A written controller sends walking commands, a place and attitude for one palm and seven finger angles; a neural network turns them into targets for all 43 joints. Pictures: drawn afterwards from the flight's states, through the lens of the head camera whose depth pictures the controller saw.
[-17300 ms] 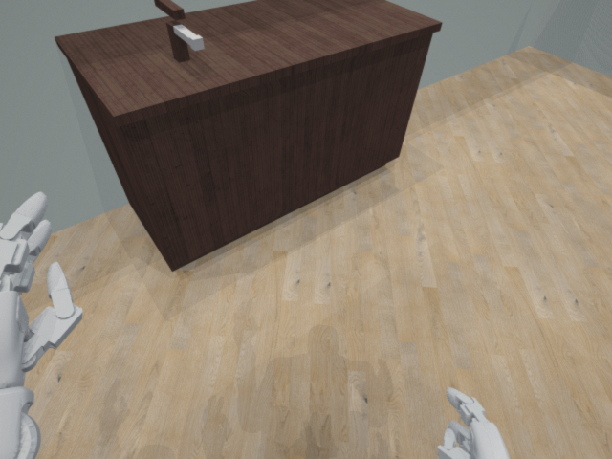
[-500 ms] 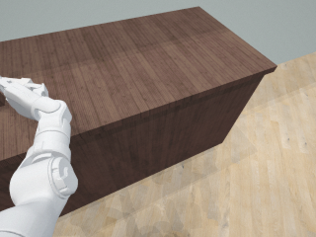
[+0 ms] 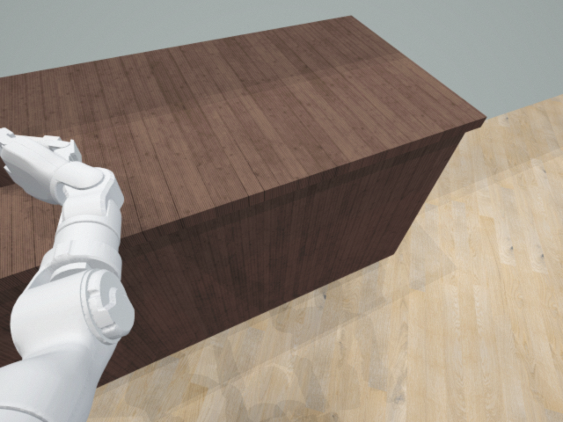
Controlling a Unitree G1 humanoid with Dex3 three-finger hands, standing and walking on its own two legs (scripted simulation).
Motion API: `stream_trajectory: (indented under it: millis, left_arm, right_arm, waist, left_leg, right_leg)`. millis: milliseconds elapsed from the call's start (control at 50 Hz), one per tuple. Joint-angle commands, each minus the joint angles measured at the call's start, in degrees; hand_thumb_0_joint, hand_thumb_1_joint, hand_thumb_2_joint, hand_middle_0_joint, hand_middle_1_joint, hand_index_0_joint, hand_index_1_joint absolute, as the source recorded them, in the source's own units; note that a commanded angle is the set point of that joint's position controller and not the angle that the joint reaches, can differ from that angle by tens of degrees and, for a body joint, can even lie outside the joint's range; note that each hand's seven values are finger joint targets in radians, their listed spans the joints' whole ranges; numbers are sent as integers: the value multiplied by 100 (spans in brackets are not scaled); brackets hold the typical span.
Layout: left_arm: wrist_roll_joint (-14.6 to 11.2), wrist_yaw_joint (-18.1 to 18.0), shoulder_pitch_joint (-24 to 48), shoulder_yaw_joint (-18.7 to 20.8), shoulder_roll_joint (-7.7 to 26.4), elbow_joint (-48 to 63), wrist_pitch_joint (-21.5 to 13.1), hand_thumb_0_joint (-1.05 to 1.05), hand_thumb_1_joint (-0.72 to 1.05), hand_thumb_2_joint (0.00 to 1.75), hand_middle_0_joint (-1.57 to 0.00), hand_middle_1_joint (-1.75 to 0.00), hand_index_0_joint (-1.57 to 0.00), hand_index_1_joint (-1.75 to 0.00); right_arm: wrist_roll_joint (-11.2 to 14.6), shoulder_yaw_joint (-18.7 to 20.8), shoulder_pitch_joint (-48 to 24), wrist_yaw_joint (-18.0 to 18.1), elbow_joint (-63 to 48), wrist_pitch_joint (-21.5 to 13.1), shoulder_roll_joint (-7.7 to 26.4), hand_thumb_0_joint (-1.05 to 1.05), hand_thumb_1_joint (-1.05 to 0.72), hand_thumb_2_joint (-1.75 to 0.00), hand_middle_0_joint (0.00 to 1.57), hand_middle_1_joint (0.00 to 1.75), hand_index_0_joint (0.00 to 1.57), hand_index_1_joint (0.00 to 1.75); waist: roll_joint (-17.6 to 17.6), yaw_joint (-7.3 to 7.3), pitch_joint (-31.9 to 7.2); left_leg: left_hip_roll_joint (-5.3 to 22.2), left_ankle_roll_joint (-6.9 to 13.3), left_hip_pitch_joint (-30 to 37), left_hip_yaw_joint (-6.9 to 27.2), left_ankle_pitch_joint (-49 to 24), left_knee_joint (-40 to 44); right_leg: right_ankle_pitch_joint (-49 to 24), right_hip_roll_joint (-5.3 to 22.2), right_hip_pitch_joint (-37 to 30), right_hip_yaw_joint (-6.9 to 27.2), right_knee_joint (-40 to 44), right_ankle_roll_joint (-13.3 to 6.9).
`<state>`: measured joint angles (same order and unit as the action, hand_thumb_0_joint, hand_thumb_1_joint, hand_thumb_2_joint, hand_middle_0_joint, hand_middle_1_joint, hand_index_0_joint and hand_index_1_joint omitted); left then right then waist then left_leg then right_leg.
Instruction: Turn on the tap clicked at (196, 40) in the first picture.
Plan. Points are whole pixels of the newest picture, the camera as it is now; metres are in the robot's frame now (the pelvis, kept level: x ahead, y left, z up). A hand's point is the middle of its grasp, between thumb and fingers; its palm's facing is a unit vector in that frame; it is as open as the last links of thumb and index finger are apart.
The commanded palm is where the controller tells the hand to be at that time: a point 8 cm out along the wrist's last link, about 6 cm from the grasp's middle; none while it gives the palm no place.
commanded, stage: lift the hand up off the lever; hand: left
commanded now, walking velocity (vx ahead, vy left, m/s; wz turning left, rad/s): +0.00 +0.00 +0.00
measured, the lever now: (52, 148) +0.53 +0.33 +0.09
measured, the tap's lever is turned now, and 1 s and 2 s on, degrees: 58 58 58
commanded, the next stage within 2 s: draw the hand back beside the body in 1.12 s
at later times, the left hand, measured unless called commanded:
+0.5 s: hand (75, 135) +0.49 +0.27 +0.15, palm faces +0.84 -0.53 -0.09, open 7.8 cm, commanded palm +0.43 +0.28 +0.15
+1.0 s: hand (58, 129) +0.48 +0.27 +0.17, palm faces +0.85 -0.52 -0.08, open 7.8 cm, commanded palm +0.42 +0.28 +0.17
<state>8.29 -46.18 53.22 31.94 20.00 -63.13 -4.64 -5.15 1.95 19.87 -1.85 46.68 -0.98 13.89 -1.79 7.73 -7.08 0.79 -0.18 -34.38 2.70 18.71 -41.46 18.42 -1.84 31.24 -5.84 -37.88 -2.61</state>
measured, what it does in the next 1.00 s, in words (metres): stands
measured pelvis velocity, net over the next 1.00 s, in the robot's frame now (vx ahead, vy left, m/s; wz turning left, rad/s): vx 0.02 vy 0.00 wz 0.00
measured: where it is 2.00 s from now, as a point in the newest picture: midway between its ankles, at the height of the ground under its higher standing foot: outside the picture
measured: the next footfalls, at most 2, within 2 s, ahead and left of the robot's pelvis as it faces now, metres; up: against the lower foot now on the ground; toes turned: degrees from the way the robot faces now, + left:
none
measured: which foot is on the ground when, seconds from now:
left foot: down 0.00-1.00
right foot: down 0.00-1.00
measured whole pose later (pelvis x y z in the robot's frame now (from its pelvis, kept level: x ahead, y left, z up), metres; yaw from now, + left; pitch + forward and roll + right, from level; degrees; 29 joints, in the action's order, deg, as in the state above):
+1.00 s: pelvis +0.02 +0.00 +0.01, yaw +0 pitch +8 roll -1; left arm 6.0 -44.8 49.5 28.9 15.7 -52.0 3.8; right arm -3.7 2.3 16.8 -0.3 46.9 -2.4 13.5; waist -1.8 4.4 -6.2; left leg 0.3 0.1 -24.8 2.0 17.5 -34.5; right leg 17.2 -1.4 21.9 -5.0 -31.2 -2.1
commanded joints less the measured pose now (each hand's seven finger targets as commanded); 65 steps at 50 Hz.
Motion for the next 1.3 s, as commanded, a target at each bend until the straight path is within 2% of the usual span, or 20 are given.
stream_trajectory:
  millis: [0, 40, 160, 220, 280, 300, 480, 520, 580, 640, 680, 740, 820, 920, 980, 1100, 1200, 1220, 1240, 1280]
  left_arm:
    - [200, 26, 2911, -310, 1412, 1248, -368, 0, 90, 90, -15, -15, -15, -15]
    - [182, 31, 2905, -467, 1205, 1267, -372, 0, 90, 90, -15, -15, -15, -15]
    - [140, 37, 2982, -372, 1363, 1082, -257, 0, 90, 90, -15, -15, -15, -15]
    - [203, -4, 3203, -340, 1507, 1184, -248, 0, 90, 90, -15, -15, -15, -15]
    - [250, -29, 3085, -220, 1609, 1286, -248, 0, 90, 90, -15, -15, -15, -15]
    - [239, -9, 2951, -355, 1410, 1249, -222, 0, 90, 90, -15, -15, -15, -15]
    - [106, 18, 2692, -149, 1498, 1468, -39, 0, 90, 90, -15, -15, -15, -15]
    - [135, 31, 2770, -379, 1239, 1666, -13, 0, 90, 90, -15, -15, -15, -15]
    - [106, 33, 2553, -184, 1399, 1827, 35, 0, 90, 90, -15, -15, -15, -15]
    - [53, 105, 2457, -448, 1047, 1921, 152, 0, 90, 90, -15, -15, -15, -15]
    - [35, 115, 2460, -324, 1201, 1968, 223, 0, 90, 90, -15, -15, -15, -15]
    - [19, 127, 2584, -560, 936, 2102, 297, 0, 90, 90, -15, -15, -15, -15]
    - [32, 105, 2599, -460, 1070, 2164, 376, 0, 90, 90, -15, -15, -15, -15]
    - [-1, 130, 2389, -623, 799, 2406, 491, 0, 90, 90, -15, -15, -15, -15]
    - [-79, 152, 2128, -589, 735, 2400, 597, 0, 90, 90, -15, -15, -15, -15]
    - [-9, 63, 2547, -662, 727, 2378, 664, 0, 90, 90, -15, -15, -15, -15]
    - [154, -38, 2772, -746, 670, 2379, 538, 0, 90, 90, -15, -15, -15, -15]
    - [372, 824, 2298, -1650, 500, 2814, 453, 0, 90, 90, -15, -15, -15, -15]
    - [204, 1228, 1895, -1300, 821, 2936, 399, 0, 90, 90, -15, -16, -15, -16]
    - [-165, 2029, 1133, -1362, 866, 3458, 305, 0, 90, 90, -15, -16, -15, -16]
  right_arm:
    - [17, 294, 381, 111, -357, -174, 918, 0, -90, -90, 20, 30, 20, 30]
    - [9, 289, 373, 94, -338, -207, 902, 0, -90, -90, 20, 30, 20, 30]
    - [24, 275, 380, 119, -333, -203, 929, 0, -90, -90, 20, 30, 20, 30]
    - [18, 275, 384, 124, -320, -213, 947, 0, -90, -90, 20, 30, 20, 30]
    - [-1, 294, 452, 114, -325, -204, 947, 0, -90, -90, 20, 30, 20, 30]
    - [19, 287, 421, 97, -352, -203, 906, 0, -90, -90, 20, 30, 20, 30]
    - [49, 311, 357, 122, -373, -178, 931, 0, -90, -90, 20, 30, 20, 30]
    - [54, 303, 308, 115, -388, -198, 888, 0, -90, -90, 20, 30, 20, 30]
    - [56, 326, 310, 142, -380, -195, 902, 0, -90, -90, 20, 30, 20, 30]
    - [94, 313, 208, 154, -403, -211, 863, 0, -90, -90, 20, 30, 20, 30]
    - [93, 315, 195, 191, -388, -199, 892, 0, -90, -90, 20, 30, 20, 30]
    - [123, 302, 81, 206, -369, -235, 842, 0, -90, -90, 20, 30, 20, 30]
    - [123, 298, 49, 234, -362, -259, 842, 0, -90, -90, 20, 30, 20, 30]
    - [146, 302, -46, 240, -392, -299, 805, 0, -90, -90, 20, 30, 20, 30]
    - [162, 305, -115, 256, -409, -299, 827, 0, -90, -90, 20, 30, 20, 30]
    - [168, 268, -276, 292, -374, -361, 802, 0, -90, -90, 20, 30, 20, 30]
    - [120, 275, -264, 279, -314, -432, 751, 0, -90, -90, 20, 30, 20, 30]
    - [146, 344, -148, 380, -416, -323, 862, 0, -90, -90, 20, 30, 20, 30]
    - [236, 358, -90, 474, -568, -308, 872, 0, -90, -90, 20, 30, 20, 30]
    - [387, 298, -161, 609, -807, -233, 805, 0, -90, -90, 20, 30, 20, 30]
  waist:
    - [-400, 12, -1807]
    - [-380, 39, -1801]
    - [-150, 53, -1668]
    - [-315, 66, -1762]
    - [-390, -32, -2000]
    - [-495, -36, -1920]
    - [-180, -145, -1875]
    - [-316, -116, -1854]
    - [-246, -220, -1961]
    - [-243, -188, -1776]
    - [-191, -243, -1765]
    - [-244, -173, -1647]
    - [-198, -249, -1708]
    - [-233, -312, -1769]
    - [-144, -380, -1681]
    - [-51, -278, -1341]
    - [-277, -293, -1632]
    - [-69, -135, -1749]
    - [-62, -324, -2019]
    - [-169, -561, -2098]
  left_leg:
    - [-81, 223, 978, -29, -1211, 493]
    - [-72, 214, 1073, -23, -1312, 480]
    - [-83, 233, 893, -42, -1136, 560]
    - [-75, 231, 982, -29, -1172, 569]
    - [-71, 201, 1136, -33, -1549, 531]
    - [-54, 184, 1199, -36, -1645, 550]
    - [-53, 202, 1272, -105, -1858, 651]
    - [-37, 183, 1410, -119, -1966, 674]
    - [-34, 173, 1515, -126, -2236, 677]
    - [-23, 166, 1603, -169, -2370, 730]
    - [-34, 157, 1590, -151, -2333, 790]
    - [-16, 146, 1696, -162, -2323, 824]
    - [-29, 132, 1715, -171, -2398, 875]
    - [-13, 95, 1896, -169, -2660, 898]
    - [-24, 88, 1871, -186, -2631, 944]
    - [-31, 112, 1661, -173, -2020, 1041]
    - [-38, 78, 1743, -127, -1983, 973]
    - [-18, 130, 2026, -232, -2238, 877]
    - [-29, 171, 2152, -283, -2423, 900]
    - [-33, 167, 2284, -294, -2556, 1049]
  right_leg:
    - [-1230, 62, -922, 294, 566, 173]
    - [-1273, 39, -873, 264, 569, 169]
    - [-1200, 60, -975, 278, 649, 198]
    - [-1206, 65, -940, 291, 651, 191]
    - [-1524, 51, -1094, 263, 583, 168]
    - [-1536, 42, -1035, 246, 567, 157]
    - [-1841, 51, -1432, 237, 675, 178]
    - [-1864, 46, -1371, 221, 677, 175]
    - [-2117, 49, -1586, 220, 679, 167]
    - [-2207, 54, -1598, 202, 720, 176]
    - [-2204, 65, -1718, 202, 765, 168]
    - [-2134, 68, -1626, 194, 811, 169]
    - [-2233, 88, -1762, 194, 828, 166]
    - [-2358, 78, -1839, 177, 835, 154]
    - [-2370, 86, -1905, 182, 877, 152]
    - [-1876, 123, -1696, 205, 964, 170]
    - [-1719, 94, -1557, 216, 881, 138]
    - [-2215, 97, -1696, 351, 753, 116]
    - [-2507, 84, -1995, 374, 815, 86]
    - [-2825, 75, -2423, 442, 901, 72]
